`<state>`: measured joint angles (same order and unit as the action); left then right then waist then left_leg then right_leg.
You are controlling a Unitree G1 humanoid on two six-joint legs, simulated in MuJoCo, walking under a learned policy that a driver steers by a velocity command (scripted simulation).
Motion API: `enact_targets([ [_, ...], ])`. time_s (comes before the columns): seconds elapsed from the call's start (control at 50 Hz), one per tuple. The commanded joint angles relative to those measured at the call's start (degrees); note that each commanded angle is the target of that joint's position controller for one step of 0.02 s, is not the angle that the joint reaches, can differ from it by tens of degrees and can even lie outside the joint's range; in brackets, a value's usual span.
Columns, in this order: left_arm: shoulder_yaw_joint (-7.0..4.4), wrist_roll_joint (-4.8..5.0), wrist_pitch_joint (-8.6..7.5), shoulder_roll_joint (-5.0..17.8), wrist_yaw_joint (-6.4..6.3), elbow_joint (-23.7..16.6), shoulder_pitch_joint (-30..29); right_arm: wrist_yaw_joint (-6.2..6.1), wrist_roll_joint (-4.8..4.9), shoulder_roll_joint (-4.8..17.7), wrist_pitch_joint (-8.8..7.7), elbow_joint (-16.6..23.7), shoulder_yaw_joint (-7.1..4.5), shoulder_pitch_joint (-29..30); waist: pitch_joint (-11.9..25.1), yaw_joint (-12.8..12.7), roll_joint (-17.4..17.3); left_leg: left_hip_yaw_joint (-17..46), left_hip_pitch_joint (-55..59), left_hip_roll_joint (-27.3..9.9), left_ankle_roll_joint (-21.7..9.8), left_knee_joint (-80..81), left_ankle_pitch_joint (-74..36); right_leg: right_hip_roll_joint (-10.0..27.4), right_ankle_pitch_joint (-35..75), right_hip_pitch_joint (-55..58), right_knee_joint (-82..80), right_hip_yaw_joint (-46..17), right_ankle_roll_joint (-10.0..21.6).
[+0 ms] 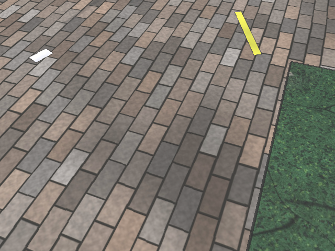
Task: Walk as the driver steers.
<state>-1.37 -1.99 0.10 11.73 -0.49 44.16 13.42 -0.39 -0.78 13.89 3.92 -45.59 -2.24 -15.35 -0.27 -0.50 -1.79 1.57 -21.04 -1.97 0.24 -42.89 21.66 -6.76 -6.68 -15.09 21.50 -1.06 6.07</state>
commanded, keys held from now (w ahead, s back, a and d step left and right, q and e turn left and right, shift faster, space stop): q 0.82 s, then no key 0.18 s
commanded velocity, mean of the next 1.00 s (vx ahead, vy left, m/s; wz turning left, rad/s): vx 0.01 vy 0.00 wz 0.47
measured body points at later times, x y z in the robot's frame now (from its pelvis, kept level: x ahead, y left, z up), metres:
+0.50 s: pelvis +0.00 +0.00 -0.01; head +0.04 +0.00 +0.44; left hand +0.08 +0.30 -0.10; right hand +0.17 -0.26 -0.12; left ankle -0.03 +0.12 -0.74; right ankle +0.03 -0.10 -0.74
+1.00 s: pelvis -0.02 +0.01 -0.01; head -0.01 +0.04 +0.44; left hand -0.09 +0.29 -0.14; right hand +0.25 -0.13 -0.10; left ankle -0.07 +0.08 -0.74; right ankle +0.03 -0.10 -0.72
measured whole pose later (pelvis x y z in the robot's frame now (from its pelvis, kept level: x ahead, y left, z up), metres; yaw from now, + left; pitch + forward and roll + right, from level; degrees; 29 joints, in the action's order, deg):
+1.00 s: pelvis -0.02 +0.01 -0.01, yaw +32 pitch +0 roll +0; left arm -2.8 -1.1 2.6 17.2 -0.5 42.3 14.6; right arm 1.5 -1.0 15.5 2.5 -38.5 -2.0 -9.4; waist -3.5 -1.7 2.4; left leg -0.7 -13.5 2.5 -3.2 -30.8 15.9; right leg 3.3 -26.9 -18.2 43.2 5.2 -0.5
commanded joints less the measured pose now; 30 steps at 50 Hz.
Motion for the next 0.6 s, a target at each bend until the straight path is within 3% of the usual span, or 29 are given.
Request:
enact_targets([
  [0.02,-2.56,0.44,-0.12,10.28,-1.04,-2.05,1.22,-0.21,0.4,5.03,-1.36,3.83,-1.11,0.42,0.79,-0.84,6.96,-2.12,2.25,2.4,-1.45,5.15,2.9,18.31,-2.79,3.46,-5.72,-14.06,6.47],
  [0.06,-2.83,1.18,0.14,10.72,-1.78,-1.62,0.65,-0.41,0.51,3.75,-2.2,3.16,-0.73,-2.41,1.09,0.91,5.55,-3.13,6.56,3.2,-2.51,15.24,-2.41,18.08,4.5,3.97,-1.61,-12.46,5.14],
  [0.08,-2.94,1.3,0.08,10.57,-2.12,-1.39,1.19,-0.53,0.29,4.47,-2.73,3.31,-0.77,-2.7,1.06,1.02,4.28,-0.32,8.99,2.0,-3.29,20.12,-6.66,17.32,6.57,2.78,0.79,-11.34,3.17],
  [0.1,-2.75,1.38,-0.09,9.31,-2.25,-2.26,0.75,-0.67,-0.46,6.99,-3.3,3.79,-1.21,-3.46,1.93,0.56,0.51,7.55,10.96,-3.12,-4.97,23.41,-10.09,14.4,5.26,0.36,6.54,-8.47,0.72],
  [0.12,-2.37,1.59,-0.17,6.95,-2.1,-4.05,-0.1,-0.47,-0.19,12.65,-3.6,4.55,-2.69,-2.15,-0.29,-1.28,-7.58,20.56,11.03,-12.46,-9.63,23.48,-25.95,5.32,-5.31,-6.86,12.61,-0.3,-2.56],
  [0.14,-2.3,0.82,0.2,7.11,-2.15,-4.35,-2.94,0.02,0.01,12.63,-3.63,4.19,-3.12,-3.26,-2.27,1.24,-9.91,25.32,10.55,-17.33,-14.67,24.8,-36.5,1.85,-17.61,-11.0,19.22,2.2,-4.16],
  [0.16,-2.67,0.64,0.62,7.81,-1.83,-4.75,-4.13,0.02,-0.18,11.97,-3.76,4.0,-3.18,-5.63,-1.59,2.57,-8.19,25.56,12.4,-17.62,-17.33,25.43,-39.8,1.85,-23.69,-13.9,28.65,0.38,-4.69],
  [0.18,-2.78,0.93,0.93,7.6,-1.45,-4.47,-3.94,-0.24,-0.1,11.45,-3.49,3.83,-3.22,-4.7,-1.41,1.54,-5.07,22.44,12.8,-14.95,-16.94,24.98,-39.61,2.49,-22.92,-15.08,33.59,-0.9,-5.34],
  [0.2,-2.9,1.08,1.21,7.69,-1.21,-4.37,-3.48,-0.53,0.05,11.05,-3.1,4.14,-3.24,-2.75,-1.64,0.25,-4.14,19.65,13.16,-12.08,-15.09,24.19,-39.95,3.39,-20.73,-16.06,35.38,-1.6,-5.97],
  [0.24,-2.84,0.92,1.38,7.93,-0.91,-4.29,-2.71,-0.49,0.35,10.42,-2.55,5.07,-3.49,-0.6,0.85,-0.32,-4.69,16.44,16.12,-8.28,-13.09,22.12,-43.68,3.71,-18.5,-16.26,35.59,-1.34,-7.42],
  [0.3,-2.3,1.34,1.35,7.4,-0.72,-5.63,-5.19,-0.3,0.5,10.67,-2.12,5.08,-4.06,-2.97,2.95,1.82,-5.11,17.24,19.62,-7.27,-12.86,20.1,-44.85,3.79,-18.05,-16.56,31.04,-0.53,-8.6],
  [0.38,-1.67,1.76,1.05,7.78,-0.84,-7.55,-7.02,-0.09,0.06,12.47,-1.43,5.88,-5.02,-3.17,3.92,3.35,-7.08,21.41,18.27,-7.18,-12.55,18.55,-41.86,3.36,-18.21,-11.97,22.72,-0.78,-7.87],
  [0.42,-1.64,1.93,0.74,8.42,-1.03,-7.77,-5.52,0.33,-0.01,13.04,-1.19,6.83,-5.29,-0.99,4.07,2.58,-7.82,23.63,15.55,-6.44,-11.42,18.2,-40.35,2.53,-17.8,-7.28,17.68,-0.83,-7.14],
  [0.46,-1.61,1.78,0.23,8.45,-1.52,-7.04,-1.51,0.58,0.44,13.09,-1.1,7.94,-5.34,2.79,3.9,-0.23,-7.52,24.6,11.19,-4.13,-8.44,16.89,-34.76,1.99,-12.14,0.77,6.67,-0.66,-6.44],
  [0.48,-1.82,1.28,-0.26,9.14,-2.04,-6.48,0.83,0.49,0.88,12.29,-1.22,8.6,-5.09,4.55,3.7,-1.76,-6.22,23.89,6.75,-1.86,-5.68,14.95,-27.0,3.62,-6.12,7.09,-1.48,-1.67,-5.97],
  [0.5,-2.66,0.5,-0.65,13.43,-2.71,-6.74,1.8,0.5,0.92,9.03,-1.57,9.32,-4.22,2.78,4.41,-0.7,2.31,19.07,0.11,2.4,-2.46,7.77,-12.01,14.58,-7.8,13.03,-7.07,-11.55,-3.52],
  [0.52,-3.57,0.62,-0.21,19.41,-2.56,-8.38,-1.64,0.2,0.67,5.68,-1.74,10.31,-3.43,-1.55,4.04,2.1,16.23,6.98,-9.45,12.61,-0.09,-2.28,12.33,29.16,4.89,14.57,-8.16,-27.53,2.82],
  [0.54,-3.57,0.51,0.18,17.17,-2.09,-7.74,0.36,-0.07,-1.12,11.29,-1.36,8.93,-4.67,-0.95,4.18,0.33,11.93,4.89,-8.83,8.0,0.29,-14.24,14.59,31.14,10.14,10.01,-5.82,-26.77,7.99],
  [0.56,-2.28,0.74,0.12,12.89,-1.76,-8.31,-1.56,0.27,-0.83,12.2,-1.14,8.06,-5.19,-0.14,1.91,1.51,7.5,5.52,-8.06,6.8,0.18,-18.34,11.08,27.52,11.12,7.02,-5.5,-21.33,7.73],
  [0.58,-1.67,0.81,0.12,10.69,-1.59,-8.69,-4.6,0.81,-0.6,11.59,-0.77,7.21,-5.17,-0.43,-0.18,2.74,6.65,4.74,-7.32,5.99,0.51,-20.76,7.35,23.43,11.15,4.75,-5.4,-15.08,5.88],
  [0.6,-1.5,0.64,0.02,10.22,-1.75,-8.98,-5.97,1.55,-0.47,11.15,-0.37,6.98,-5.06,-0.77,-0.05,3.21,8.76,3.67,-7.45,5.81,0.94,-22.61,4.36,20.48,12.31,5.27,-5.03,-10.76,4.38],
])
Keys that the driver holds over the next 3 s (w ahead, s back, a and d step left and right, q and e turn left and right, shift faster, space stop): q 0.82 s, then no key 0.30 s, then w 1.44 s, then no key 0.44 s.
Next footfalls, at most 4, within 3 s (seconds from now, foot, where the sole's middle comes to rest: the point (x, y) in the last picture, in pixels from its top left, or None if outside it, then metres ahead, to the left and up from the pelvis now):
0.10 left None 0.01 0.12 -0.78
0.50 right None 0.07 -0.09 -0.78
0.94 left None -0.04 0.10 -0.78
1.44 right None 0.10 -0.04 -0.78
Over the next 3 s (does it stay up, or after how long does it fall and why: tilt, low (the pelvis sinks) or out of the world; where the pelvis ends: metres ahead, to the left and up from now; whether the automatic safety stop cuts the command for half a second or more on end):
stays up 0.63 0.43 -0.01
